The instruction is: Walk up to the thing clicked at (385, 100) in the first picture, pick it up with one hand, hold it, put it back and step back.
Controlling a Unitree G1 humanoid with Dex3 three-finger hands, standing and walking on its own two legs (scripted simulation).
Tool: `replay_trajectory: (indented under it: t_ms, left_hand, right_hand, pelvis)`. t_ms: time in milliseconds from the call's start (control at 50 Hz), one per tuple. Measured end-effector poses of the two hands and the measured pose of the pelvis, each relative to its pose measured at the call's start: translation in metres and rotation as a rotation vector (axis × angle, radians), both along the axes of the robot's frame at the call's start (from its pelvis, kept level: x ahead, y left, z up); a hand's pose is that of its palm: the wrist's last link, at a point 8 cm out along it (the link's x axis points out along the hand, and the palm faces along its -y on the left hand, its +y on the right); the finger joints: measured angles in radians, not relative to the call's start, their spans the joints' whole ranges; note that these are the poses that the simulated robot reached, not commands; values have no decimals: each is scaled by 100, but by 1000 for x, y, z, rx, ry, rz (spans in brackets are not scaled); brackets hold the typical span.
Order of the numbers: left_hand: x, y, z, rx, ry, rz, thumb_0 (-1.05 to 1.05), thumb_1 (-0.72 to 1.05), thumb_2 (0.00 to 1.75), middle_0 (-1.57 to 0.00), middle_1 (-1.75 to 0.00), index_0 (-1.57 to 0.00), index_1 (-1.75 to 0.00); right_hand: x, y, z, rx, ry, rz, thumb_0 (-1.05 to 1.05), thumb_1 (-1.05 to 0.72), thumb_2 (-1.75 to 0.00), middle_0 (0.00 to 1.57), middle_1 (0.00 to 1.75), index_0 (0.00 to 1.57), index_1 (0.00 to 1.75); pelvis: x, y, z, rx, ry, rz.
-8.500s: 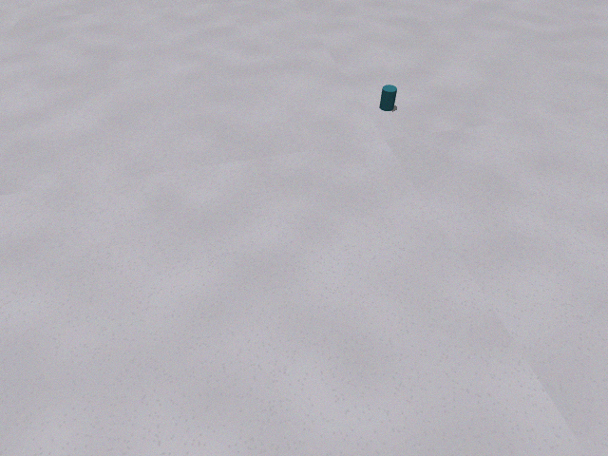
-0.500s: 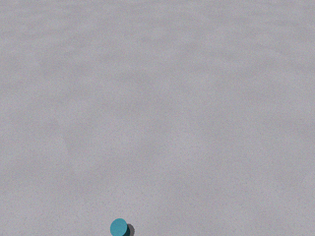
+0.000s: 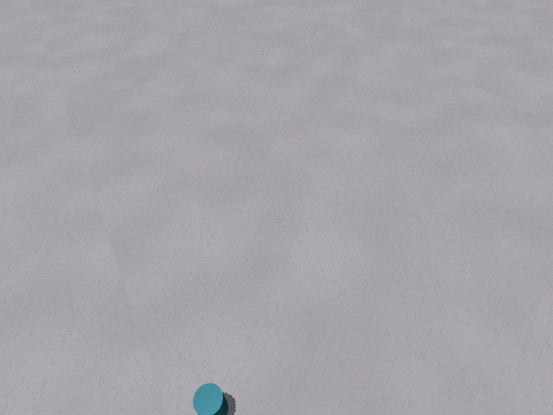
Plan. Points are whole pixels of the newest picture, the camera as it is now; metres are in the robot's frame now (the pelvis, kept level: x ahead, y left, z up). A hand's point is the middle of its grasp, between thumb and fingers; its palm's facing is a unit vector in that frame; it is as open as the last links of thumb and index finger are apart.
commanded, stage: stand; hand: left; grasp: from the side
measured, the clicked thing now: (211, 404) +0.31 +0.24 -0.72
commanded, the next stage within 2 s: go down in 0.24 s
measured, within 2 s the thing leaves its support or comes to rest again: neither
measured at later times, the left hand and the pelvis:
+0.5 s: hand out of the picture +0.12 +0.25 -0.16, palm faces +0.05 -0.94 -0.32, open 9.1 cm; pelvis -0.01 +0.00 -0.01, yaw +0 degrees
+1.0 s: hand out of the picture +0.13 +0.29 -0.21, palm faces +0.07 -0.94 -0.33, open 16.7 cm; pelvis -0.02 +0.02 -0.08, yaw -1 degrees
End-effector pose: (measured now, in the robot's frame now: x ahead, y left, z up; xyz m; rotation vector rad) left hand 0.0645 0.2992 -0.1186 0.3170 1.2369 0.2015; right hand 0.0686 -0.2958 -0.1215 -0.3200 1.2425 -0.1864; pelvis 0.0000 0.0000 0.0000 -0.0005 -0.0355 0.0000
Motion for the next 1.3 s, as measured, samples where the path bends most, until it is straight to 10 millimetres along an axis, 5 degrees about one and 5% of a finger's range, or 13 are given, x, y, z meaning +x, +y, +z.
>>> replay_trajectory:
  t_ms: [380, 540, 620, 780, 960, 1140, 1300]
  left_hand:
    - [5, 2, 0, 0, -20, 6, 0, 90, 89, -20, -29, -20, -29]
    - [63, 4, -8, -18, -145, 21, 0, 62, 60, -9, -14, -9, -13]
    - [76, 11, -12, -9, -165, 13, 0, 40, 41, -6, -10, -7, -9]
    - [69, 30, -35, -10, -181, 26, 0, -3, 21, -5, -11, -6, -10]
    - [55, 36, -51, -12, -222, 16, 0, -40, 15, -8, -19, -9, -18]
    - [48, 43, -60, -5, -228, 34, -1, -53, 14, -9, -22, -10, -21]
    - [44, 52, -71, -11, -256, 36, -1, -55, 13, -9, -21, -10, -20]
  right_hand:
    - [3, 3, 1, -2, -24, -8, 1, -91, -90, 20, 30, 21, 30]
    - [8, 29, -3, 32, -156, -13, 1, -96, -91, 20, 30, 21, 30]
    - [4, 40, -7, 50, -181, -33, 1, -95, -91, 20, 30, 21, 30]
    - [7, 48, -25, 42, -235, -30, 1, -92, -90, 20, 30, 21, 30]
    - [36, 56, -39, 13, -341, 18, 1, -90, -89, 20, 30, 21, 30]
    - [66, 71, -41, 3, -462, 75, 1, -90, -89, 20, 30, 21, 30]
    - [71, 77, -56, 0, -482, 108, 1, -91, -89, 20, 30, 21, 30]
  pelvis:
    - [0, 2, -1, 0, 11, -1]
    - [-15, 3, -14, -2, 109, 2]
    - [-15, 5, -21, -4, 144, -6]
    - [-18, 15, -48, -15, 222, -14]
    - [-22, 21, -76, -31, 277, -10]
    - [-24, 23, -92, -46, 313, -4]
    - [-27, 24, -109, -53, 354, -2]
